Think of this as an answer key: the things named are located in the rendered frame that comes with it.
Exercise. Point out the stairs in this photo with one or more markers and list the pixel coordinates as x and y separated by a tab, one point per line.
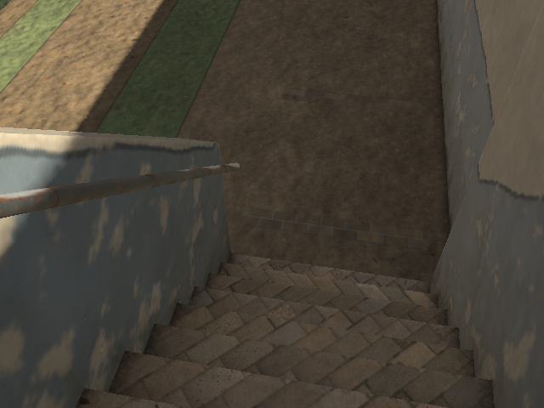
267	333

